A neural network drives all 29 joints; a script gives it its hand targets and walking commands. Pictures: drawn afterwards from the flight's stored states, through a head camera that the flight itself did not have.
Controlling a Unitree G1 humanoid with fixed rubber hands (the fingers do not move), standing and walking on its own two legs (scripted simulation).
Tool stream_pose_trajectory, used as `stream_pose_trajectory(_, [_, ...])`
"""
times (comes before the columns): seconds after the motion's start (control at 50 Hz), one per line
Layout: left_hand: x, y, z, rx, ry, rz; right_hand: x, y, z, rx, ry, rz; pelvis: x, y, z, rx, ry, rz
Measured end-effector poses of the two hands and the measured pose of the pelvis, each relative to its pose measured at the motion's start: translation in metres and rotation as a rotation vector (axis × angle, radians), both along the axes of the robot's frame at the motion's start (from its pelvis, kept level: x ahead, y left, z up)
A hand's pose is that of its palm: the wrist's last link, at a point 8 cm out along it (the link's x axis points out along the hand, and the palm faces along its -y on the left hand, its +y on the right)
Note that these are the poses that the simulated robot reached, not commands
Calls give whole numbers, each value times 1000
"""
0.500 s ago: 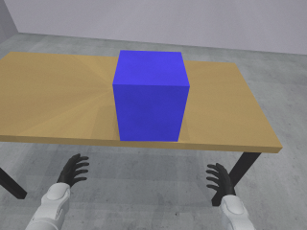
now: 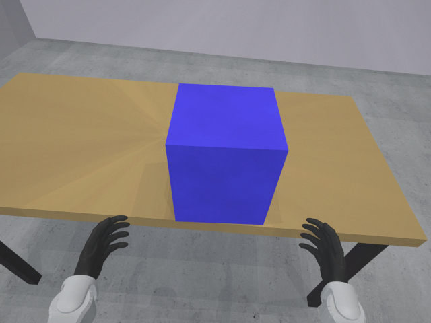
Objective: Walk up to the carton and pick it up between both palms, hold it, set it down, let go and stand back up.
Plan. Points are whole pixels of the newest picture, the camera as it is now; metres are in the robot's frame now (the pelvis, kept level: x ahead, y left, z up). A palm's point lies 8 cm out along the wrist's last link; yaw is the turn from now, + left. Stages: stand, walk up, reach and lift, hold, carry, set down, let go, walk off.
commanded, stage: reach and lift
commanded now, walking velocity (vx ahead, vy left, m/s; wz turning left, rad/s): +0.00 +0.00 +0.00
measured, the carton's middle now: (222, 156) +0.46 +0.01 +0.05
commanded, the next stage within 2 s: none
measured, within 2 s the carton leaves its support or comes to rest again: neither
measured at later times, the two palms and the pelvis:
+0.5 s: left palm (99, 209) +0.28 +0.23 +0.08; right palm (338, 225) +0.28 -0.19 +0.08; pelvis -0.02 -0.01 +0.00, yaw -1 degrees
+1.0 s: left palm (99, 152) +0.35 +0.23 +0.15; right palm (336, 171) +0.35 -0.18 +0.14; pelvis -0.04 -0.01 +0.00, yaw -1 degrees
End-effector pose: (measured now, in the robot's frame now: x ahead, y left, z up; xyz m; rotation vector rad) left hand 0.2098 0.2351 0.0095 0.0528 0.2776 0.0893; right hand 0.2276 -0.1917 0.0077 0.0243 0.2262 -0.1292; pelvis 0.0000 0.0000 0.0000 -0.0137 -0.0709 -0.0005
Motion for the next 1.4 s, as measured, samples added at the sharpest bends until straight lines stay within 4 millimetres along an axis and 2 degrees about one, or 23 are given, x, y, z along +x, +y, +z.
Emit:
stream_pose_trajectory(0.16, [16,-6,16,-12,6,0,18,3,14,21,-15,5,1,-2,2,3,-8,-1])
stream_pose_trajectory(0.36, [53,-8,62,-13,-27,4,42,4,52,31,-54,1,-11,-4,4,6,-2,-16])
stream_pose_trajectory(0.56, [72,-9,76,-53,-2,16,56,-3,77,5,-40,-6,-30,-7,5,6,11,-26])
stream_pose_trajectory(0.76, [106,-9,99,-50,-11,24,90,1,97,19,-8,18,-45,-8,4,11,82,-31])
stream_pose_trajectory(1.0, [139,-2,138,-38,-20,23,124,7,128,25,-12,22,-41,-5,4,3,99,-19])
stream_pose_trajectory(1.18, [156,-5,156,-25,-45,9,146,6,151,27,-34,26,-37,-4,3,-7,95,-4])
stream_pose_trajectory(1.4, [178,-6,170,-18,-32,24,173,12,167,25,-3,52,-36,-6,3,-7,138,-6])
